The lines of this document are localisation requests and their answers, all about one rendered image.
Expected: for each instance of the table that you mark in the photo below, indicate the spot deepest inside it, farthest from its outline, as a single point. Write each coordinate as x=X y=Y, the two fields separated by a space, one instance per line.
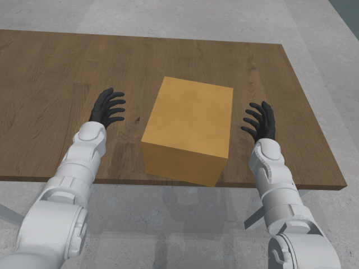
x=49 y=83

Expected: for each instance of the robot right forearm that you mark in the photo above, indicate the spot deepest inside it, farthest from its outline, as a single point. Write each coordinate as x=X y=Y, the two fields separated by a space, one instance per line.
x=284 y=210

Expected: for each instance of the carton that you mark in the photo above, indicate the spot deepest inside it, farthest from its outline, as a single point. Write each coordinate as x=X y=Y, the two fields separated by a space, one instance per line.
x=187 y=135

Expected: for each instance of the robot left upper arm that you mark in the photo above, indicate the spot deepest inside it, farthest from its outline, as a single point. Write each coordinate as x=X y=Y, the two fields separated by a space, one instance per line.
x=53 y=232

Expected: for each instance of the right robot hand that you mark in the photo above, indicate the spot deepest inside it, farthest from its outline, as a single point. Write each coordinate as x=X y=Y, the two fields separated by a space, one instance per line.
x=266 y=126

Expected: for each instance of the robot left forearm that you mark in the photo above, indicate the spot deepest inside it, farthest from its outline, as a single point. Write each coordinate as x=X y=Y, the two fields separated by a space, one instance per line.
x=74 y=177

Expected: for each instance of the left robot hand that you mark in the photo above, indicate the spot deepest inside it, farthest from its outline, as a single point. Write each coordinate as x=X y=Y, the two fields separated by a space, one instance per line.
x=101 y=112

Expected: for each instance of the robot right upper arm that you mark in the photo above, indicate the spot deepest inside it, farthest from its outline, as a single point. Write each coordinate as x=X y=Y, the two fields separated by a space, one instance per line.
x=301 y=251

